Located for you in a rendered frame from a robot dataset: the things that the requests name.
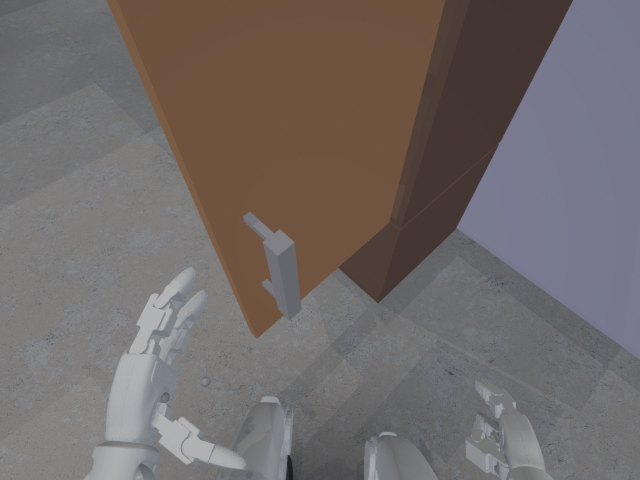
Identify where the handle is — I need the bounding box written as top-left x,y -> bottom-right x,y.
243,212 -> 302,320

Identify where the right robot shin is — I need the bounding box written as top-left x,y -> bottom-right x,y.
377,431 -> 397,440

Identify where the cupboard door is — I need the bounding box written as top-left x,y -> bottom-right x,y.
107,0 -> 445,338

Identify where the left robot hand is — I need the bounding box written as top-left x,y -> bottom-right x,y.
105,267 -> 246,470

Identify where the right robot hand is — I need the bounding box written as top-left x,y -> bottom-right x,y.
465,378 -> 546,480

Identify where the robot left forearm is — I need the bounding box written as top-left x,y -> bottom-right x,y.
83,441 -> 161,480

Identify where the right robot thigh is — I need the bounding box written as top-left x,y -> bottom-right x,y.
364,435 -> 438,480

